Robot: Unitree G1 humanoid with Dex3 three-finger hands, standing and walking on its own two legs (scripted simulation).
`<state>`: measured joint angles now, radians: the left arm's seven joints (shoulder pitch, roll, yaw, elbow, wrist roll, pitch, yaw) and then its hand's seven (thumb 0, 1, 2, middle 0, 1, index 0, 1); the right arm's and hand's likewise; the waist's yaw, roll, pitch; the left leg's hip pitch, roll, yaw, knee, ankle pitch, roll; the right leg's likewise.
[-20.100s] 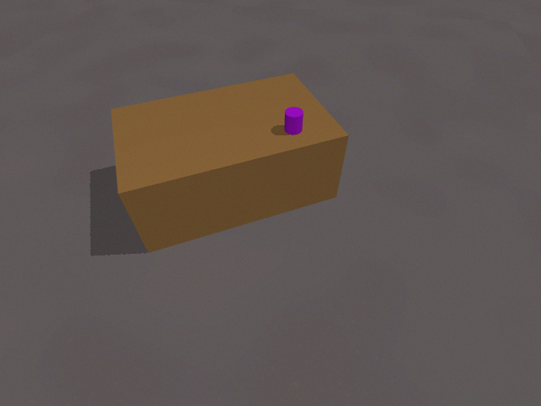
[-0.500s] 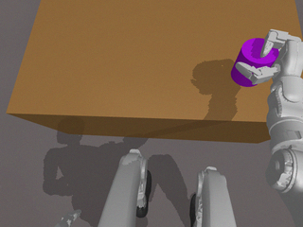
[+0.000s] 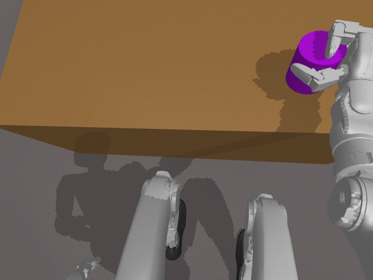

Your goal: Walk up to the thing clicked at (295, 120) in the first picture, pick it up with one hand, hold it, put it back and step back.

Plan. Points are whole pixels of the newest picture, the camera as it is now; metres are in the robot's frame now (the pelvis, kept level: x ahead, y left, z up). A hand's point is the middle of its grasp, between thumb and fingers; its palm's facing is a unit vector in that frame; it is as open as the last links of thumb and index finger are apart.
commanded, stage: lower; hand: right
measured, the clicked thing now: (312, 64) +0.56 -0.15 -0.04
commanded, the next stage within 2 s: loosen in 0.10 s
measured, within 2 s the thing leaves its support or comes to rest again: neither
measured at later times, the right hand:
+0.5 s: hand (324, 53) +0.56 -0.16 -0.01, palm faces +0.06 +1.00 -0.03, open 7.6 cm
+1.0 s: hand (326, 50) +0.56 -0.16 +0.00, palm faces +0.06 +1.00 -0.02, open 13.5 cm
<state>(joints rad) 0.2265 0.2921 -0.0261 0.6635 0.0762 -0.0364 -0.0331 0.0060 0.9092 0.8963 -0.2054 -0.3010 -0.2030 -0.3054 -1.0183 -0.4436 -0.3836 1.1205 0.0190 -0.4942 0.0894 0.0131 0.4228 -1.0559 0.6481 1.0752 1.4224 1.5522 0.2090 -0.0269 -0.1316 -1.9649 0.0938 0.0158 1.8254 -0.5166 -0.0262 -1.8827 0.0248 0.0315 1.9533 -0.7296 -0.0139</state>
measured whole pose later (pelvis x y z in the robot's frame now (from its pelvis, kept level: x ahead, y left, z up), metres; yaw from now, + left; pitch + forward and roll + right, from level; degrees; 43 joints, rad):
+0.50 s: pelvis -0.01 +0.00 -0.02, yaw +0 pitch +37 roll +3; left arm 0.24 0.31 -0.02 0.65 0.07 0.00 -0.04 0.01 0.95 0.87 -0.21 -0.31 -0.22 -0.30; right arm -1.08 -0.47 -0.38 1.13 0.01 -0.47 0.08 0.02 0.35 -0.82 0.75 0.86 1.20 1.11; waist 0.21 -0.02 -0.13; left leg -2.02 0.10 0.02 1.88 -0.51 -0.02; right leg -1.94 0.03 0.04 2.01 -0.72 -0.01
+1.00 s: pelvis -0.01 +0.00 -0.02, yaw +0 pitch +37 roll +3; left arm 0.25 0.31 -0.03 0.65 0.06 0.01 -0.03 0.01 0.92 0.88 -0.21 -0.30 -0.21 -0.31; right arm -1.09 -0.48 -0.38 1.13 0.01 -0.46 0.09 0.00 0.32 -0.37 0.49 0.44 0.50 0.45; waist 0.21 -0.02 -0.13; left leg -2.03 0.10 0.02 1.88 -0.50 -0.02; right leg -1.95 0.03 0.04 2.01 -0.72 -0.01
